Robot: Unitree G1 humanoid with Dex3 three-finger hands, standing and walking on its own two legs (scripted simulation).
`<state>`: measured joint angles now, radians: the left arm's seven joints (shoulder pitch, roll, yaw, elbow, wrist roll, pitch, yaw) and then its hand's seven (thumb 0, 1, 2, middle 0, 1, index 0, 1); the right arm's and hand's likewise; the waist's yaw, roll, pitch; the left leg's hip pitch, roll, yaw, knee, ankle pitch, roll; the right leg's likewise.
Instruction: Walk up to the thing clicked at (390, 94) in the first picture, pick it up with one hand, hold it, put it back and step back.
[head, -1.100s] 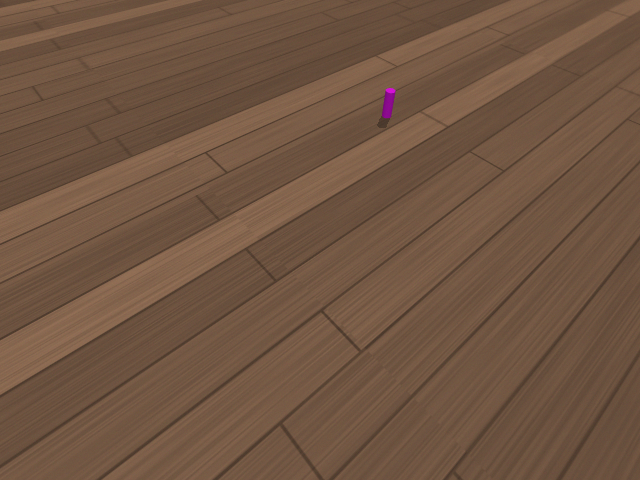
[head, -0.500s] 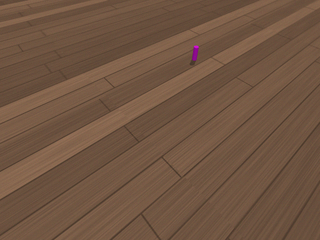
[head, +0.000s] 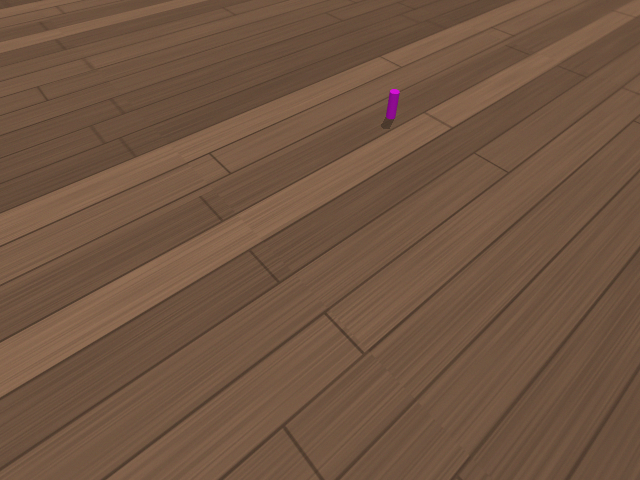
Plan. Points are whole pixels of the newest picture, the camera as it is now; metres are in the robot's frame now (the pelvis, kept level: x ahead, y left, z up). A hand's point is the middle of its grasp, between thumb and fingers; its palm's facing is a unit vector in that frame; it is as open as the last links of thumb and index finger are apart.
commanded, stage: stand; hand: left
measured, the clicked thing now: (392, 104) +2.03 -0.39 -0.70
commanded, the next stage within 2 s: walk up in 0.02 s
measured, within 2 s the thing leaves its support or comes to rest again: neither
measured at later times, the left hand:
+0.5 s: hand (214, 408) +0.23 +0.17 -0.13, palm faces -0.11 -0.91 -0.40, open 7.4 cm
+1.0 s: hand (277, 236) +0.58 +0.11 -0.15, palm faces -0.35 -0.87 -0.35, open 7.4 cm
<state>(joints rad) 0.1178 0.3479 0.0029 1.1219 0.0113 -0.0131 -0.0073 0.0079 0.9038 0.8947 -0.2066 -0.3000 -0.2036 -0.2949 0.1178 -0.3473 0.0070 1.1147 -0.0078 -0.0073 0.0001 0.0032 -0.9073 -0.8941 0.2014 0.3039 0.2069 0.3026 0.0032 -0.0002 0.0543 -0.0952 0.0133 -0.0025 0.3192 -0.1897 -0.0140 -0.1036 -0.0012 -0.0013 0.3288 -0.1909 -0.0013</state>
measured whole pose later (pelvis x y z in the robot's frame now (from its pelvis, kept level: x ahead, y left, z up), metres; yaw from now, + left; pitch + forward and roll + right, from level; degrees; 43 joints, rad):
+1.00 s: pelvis +0.41 -0.13 -0.01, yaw -17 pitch -1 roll +2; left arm 0.22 0.47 0.05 0.92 0.00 -0.07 -0.09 0.01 0.91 0.89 -0.21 -0.30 -0.20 -0.29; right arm 0.29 -0.40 -0.06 0.89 -0.01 -0.10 0.07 0.00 -0.90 -0.89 0.20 0.30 0.21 0.30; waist -0.03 -0.08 0.04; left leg -0.17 0.06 0.18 0.45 -0.25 0.00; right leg -0.52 -0.07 0.01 0.94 -0.30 -0.01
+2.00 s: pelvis +0.93 -0.31 -0.01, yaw -17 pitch -2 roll +2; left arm 0.24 0.44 0.05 0.92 0.01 -0.06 -0.09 0.01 0.90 0.89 -0.21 -0.30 -0.20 -0.29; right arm 0.30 -0.40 -0.04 0.87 0.00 -0.08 0.07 0.00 -0.90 -0.89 0.20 0.30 0.21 0.30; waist -0.02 -0.04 0.06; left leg -0.08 0.02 0.12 0.44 -0.31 0.00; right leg -0.53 -0.13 -0.03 0.71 -0.16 -0.01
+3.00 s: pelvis +1.33 -0.44 -0.03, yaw -16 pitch -3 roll +1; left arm 0.26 0.42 0.06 0.92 0.02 -0.08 -0.07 0.01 0.90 0.89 -0.21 -0.30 -0.20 -0.29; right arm 0.35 -0.43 -0.05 0.86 -0.01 -0.04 0.06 0.00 -0.90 -0.89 0.20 0.30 0.21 0.30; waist -0.03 0.02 0.07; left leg -0.12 0.07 0.12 0.63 -0.44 0.00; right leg -0.40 -0.06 -0.06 0.58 -0.13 -0.02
